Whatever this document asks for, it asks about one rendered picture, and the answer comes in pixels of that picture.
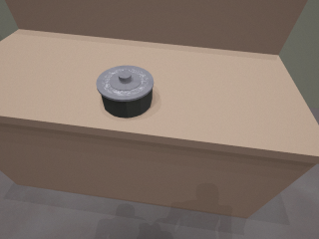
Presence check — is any pot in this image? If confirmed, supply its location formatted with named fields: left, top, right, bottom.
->
left=101, top=89, right=153, bottom=119

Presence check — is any table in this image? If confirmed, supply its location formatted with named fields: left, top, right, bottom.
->
left=0, top=0, right=319, bottom=219

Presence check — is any lid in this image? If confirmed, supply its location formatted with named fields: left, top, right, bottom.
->
left=96, top=65, right=154, bottom=102

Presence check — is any knob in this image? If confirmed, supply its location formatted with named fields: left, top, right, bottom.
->
left=118, top=71, right=132, bottom=82

